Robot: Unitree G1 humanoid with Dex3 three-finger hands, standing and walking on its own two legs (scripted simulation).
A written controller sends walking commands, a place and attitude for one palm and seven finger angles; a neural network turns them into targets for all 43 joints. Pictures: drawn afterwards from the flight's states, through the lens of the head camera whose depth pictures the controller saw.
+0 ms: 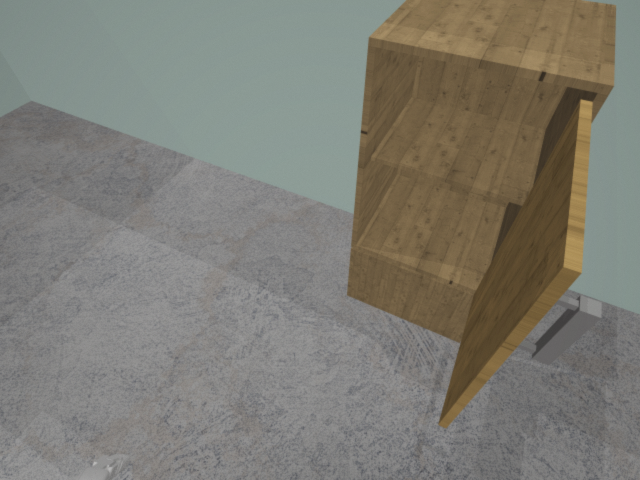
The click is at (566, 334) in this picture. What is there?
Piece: cupboard door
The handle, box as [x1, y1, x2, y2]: [518, 295, 601, 364]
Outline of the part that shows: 601,302 581,295 575,300 562,295 555,303 568,308 534,344 523,340 518,347 531,352 532,358 549,364 600,318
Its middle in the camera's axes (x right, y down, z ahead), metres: +0.32 +0.13 +0.55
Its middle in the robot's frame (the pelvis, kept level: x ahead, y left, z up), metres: +0.34 -0.30 -0.03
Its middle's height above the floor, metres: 0.74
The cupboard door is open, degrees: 91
